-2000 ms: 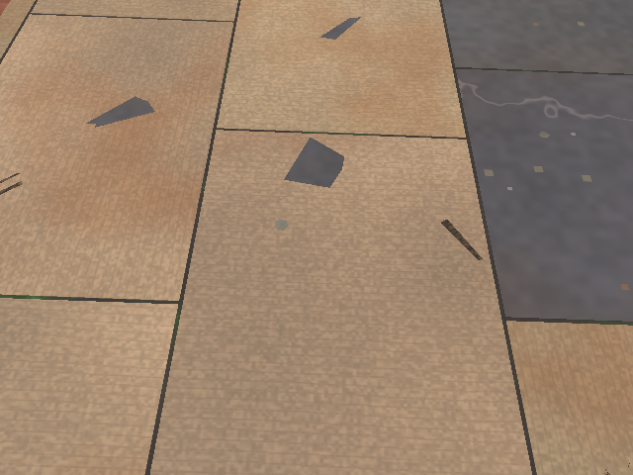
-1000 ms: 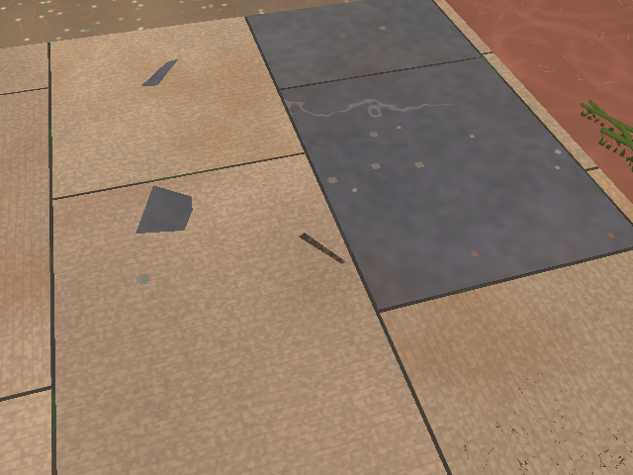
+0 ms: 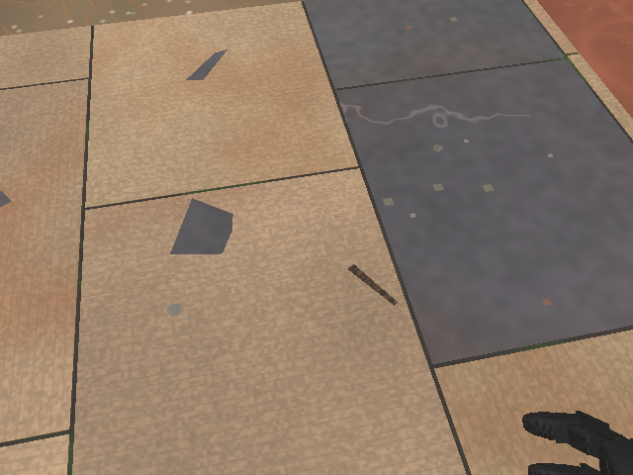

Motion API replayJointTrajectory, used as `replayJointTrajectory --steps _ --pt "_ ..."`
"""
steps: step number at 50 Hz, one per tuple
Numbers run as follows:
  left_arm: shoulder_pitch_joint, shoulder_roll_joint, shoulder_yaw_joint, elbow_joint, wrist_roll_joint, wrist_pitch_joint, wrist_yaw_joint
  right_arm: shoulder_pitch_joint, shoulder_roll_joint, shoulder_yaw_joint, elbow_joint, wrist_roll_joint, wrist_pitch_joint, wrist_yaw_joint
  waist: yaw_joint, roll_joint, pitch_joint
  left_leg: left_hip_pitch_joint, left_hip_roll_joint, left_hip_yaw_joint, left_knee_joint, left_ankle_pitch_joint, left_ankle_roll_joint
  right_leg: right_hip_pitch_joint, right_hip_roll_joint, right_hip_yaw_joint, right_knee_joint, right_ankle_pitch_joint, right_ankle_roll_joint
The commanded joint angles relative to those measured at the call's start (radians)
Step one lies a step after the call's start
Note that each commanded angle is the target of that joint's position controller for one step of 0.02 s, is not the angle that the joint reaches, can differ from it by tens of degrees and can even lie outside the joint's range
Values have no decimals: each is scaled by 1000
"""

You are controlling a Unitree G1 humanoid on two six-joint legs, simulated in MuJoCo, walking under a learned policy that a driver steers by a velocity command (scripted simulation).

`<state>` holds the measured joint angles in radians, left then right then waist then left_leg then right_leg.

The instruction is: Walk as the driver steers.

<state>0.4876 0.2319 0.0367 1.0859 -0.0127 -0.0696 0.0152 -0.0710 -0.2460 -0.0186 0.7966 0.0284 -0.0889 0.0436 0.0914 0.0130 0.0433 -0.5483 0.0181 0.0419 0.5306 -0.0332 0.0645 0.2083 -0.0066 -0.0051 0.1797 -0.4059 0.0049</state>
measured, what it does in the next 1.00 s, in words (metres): walks ahead: left foot, then right foot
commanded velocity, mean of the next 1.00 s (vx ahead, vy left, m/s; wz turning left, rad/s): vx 0.27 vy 0.00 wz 0.09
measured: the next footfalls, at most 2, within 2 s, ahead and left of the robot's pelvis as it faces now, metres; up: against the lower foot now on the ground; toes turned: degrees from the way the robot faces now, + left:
left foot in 0.02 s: +0.20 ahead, +0.11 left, +0.00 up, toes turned +3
right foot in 0.46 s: +0.33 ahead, -0.12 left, +0.00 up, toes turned +1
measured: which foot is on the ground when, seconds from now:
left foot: up 0.00-0.00, down 0.02-0.84, up 0.86-1.00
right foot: down 0.00-0.02, up 0.04-0.44, down 0.46-1.00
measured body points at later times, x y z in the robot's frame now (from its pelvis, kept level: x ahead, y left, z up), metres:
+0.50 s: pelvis +0.18 +0.02 +0.02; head +0.19 +0.01 +0.47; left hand +0.31 +0.28 -0.11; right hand +0.26 -0.23 -0.13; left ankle +0.16 +0.11 -0.72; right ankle +0.25 -0.11 -0.72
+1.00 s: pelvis +0.35 -0.02 +0.02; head +0.36 -0.02 +0.47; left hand +0.35 +0.25 -0.11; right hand +0.46 -0.28 -0.11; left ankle +0.32 +0.13 -0.64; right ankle +0.29 -0.12 -0.72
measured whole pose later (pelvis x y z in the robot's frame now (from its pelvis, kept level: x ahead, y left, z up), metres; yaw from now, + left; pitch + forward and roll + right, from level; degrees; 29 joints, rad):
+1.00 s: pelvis +0.35 -0.02 +0.02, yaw +8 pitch +1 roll +0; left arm 0.28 0.22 0.05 0.99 0.01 -0.11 0.00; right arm 0.23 -0.28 -0.07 0.94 0.04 -0.05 0.01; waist 0.02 0.03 0.01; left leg -0.54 0.04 -0.06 1.11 -0.29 0.05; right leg -0.07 0.00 -0.12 0.36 -0.30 -0.03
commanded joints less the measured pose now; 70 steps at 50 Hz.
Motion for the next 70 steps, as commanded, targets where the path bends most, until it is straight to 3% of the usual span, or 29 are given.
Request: replayJointTrajectory --steps 1,2,3,5,7,12,21,23,24,25,29,31,35,39,41,42,43,45,48,53,58,61,63,64,65,66,67,68,70 --pt "-56 171 30 -62 15 11 4 339 -199 -85 50 5 3 -16 -257 -122 -168 531 -27 4 32 -37 73 -254 -176 11 441 957 -87" --pt "34 74 2 -84 26 6 -4 465 -284 -103 75 -28 5 -23 -232 77 -316 898 222 -353 20 -92 189 -597 -54 -19 820 579 -34" --pt "99 -4 -21 -64 15 -16 -8 478 -267 -90 88 -35 6 -13 -194 251 -442 969 386 -761 -188 -141 288 -754 95 95 1082 -178 -8" --pt "-68 136 17 -102 -26 -42 -9 277 -162 -56 57 -23 -6 -8 -150 107 -164 644 326 -509 -228 123 215 -827 -8 111 1191 -94 -26" --pt "-100 125 28 -103 -4 -28 10 184 -108 -40 52 -34 -19 2 -87 23 -90 400 242 -269 -254 389 174 -711 -84 81 1091 10 -18" --pt "-115 64 26 -129 14 23 25 179 -105 -27 108 -59 -26 -13 -25 55 -97 254 185 -107 -304 559 195 -598 -101 66 823 116 13" --pt "-317 102 29 -180 21 47 22 224 -135 -24 166 -30 31 -47 -67 38 -80 294 164 -131 -258 75 135 -455 -62 39 326 299 8" --pt "-299 152 40 -174 35 44 28 292 -87 -7 182 -36 32 -47 -77 -32 -88 268 87 -113 -174 -53 50 -326 -122 104 214 566 -24" --pt "-314 212 49 -175 24 48 33 395 -89 -11 198 -49 27 -43 -153 -127 -110 215 13 -74 -149 -169 13 -253 -171 146 268 685 -71" --pt "-330 163 42 -157 14 53 28 411 -63 -4 206 -45 33 -49 -160 -172 -128 254 -8 -41 -174 -212 -11 -295 -157 140 268 553 -100" --pt "-341 132 45 -146 2 46 14 311 -118 -19 184 -22 66 -64 -114 -77 -19 219 -12 -39 -130 -521 32 -455 -64 102 244 -70 -90" --pt "-345 122 44 -146 -6 21 11 328 -115 -22 181 -15 46 -62 -121 -62 29 226 25 -89 -134 -544 68 -520 -64 110 267 -89 -108" --pt "-427 86 35 -187 2 -47 -19 444 -189 -52 219 0 8 -54 -150 101 15 499 213 -346 -171 -225 168 -766 -6 -22 525 221 -73" --pt "-441 74 29 -201 -19 -83 -53 418 -167 -49 196 5 14 -45 -103 122 23 584 288 -436 -128 123 197 -822 -7 -24 468 -48 -72" --pt "-148 167 71 -103 -12 -78 -42 237 -195 -55 120 9 18 -46 57 54 -92 266 125 -249 75 267 81 -248 -27 56 241 235 -109" --pt "24 315 113 -68 4 -69 -28 228 -118 -36 74 0 4 -49 93 -203 -174 -34 -54 -69 462 37 -19 55 -258 398 161 291 -211" --pt "35 237 84 -71 15 -61 -22 272 -94 -32 86 -6 -11 -54 71 -266 -202 -180 -95 -164 660 -507 -34 107 -417 615 115 535 -281" --pt "-120 99 41 -117 17 -53 -17 303 -116 -48 107 31 -5 -45 -19 -94 -69 -222 10 -210 734 -424 -6 -27 -360 334 138 592 -216" --pt "-196 65 25 -129 19 -44 -16 289 -73 -57 104 18 26 -36 -60 -115 26 -176 66 -147 598 -231 -7 -179 -252 90 55 562 -119" --pt "-206 142 43 -135 31 -38 12 155 -20 -43 9 2 40 -17 -61 -74 66 -155 77 -70 346 -50 -47 -276 -226 -67 -44 556 -135" --pt "-148 168 57 -124 5 -30 19 19 -29 -38 -70 -3 42 9 -40 -73 77 -100 55 9 145 7 -8 -195 -262 -164 -23 639 -130" --pt "-168 204 69 -139 -2 -14 23 56 -78 -62 -89 -1 48 22 -101 -113 10 16 -14 69 129 -95 55 -113 -283 -208 139 1064 -107" --pt "-196 229 75 -157 -5 3 27 264 -149 -105 -47 3 56 19 -221 -122 -109 295 -84 92 87 -116 110 -162 -264 -224 437 1195 -81" --pt "-198 225 71 -171 0 1 28 421 -211 -140 -5 2 65 2 -297 -74 -182 573 -70 4 42 -114 149 -350 -222 -225 701 998 -44" --pt "-123 80 32 -218 32 -16 11 451 -304 -156 4 4 66 -16 -201 204 -257 890 192 -501 -23 -256 297 -776 -44 -195 1103 51 15" --pt "-164 101 24 -257 -3 -65 -5 458 -284 -138 -27 -12 51 -14 -203 169 -411 965 323 -923 -231 -439 394 -915 51 67 1285 -189 4" --pt "-282 162 41 -293 -40 -91 -14 425 -220 -119 -22 -20 34 -12 -226 105 -276 883 296 -806 -284 -405 329 -1022 -5 114 1282 -100 -23" --pt "-300 165 39 -302 -40 -102 -11 360 -179 -108 -29 -14 20 -11 -181 31 -171 730 255 -662 -285 -322 290 -1005 -54 108 1192 -6 -43" --pt "-258 177 56 -280 0 -87 5 234 -129 -91 -61 -21 5 -8 -87 -27 -97 474 173 -484 -302 -119 240 -854 -120 113 1041 79 -31"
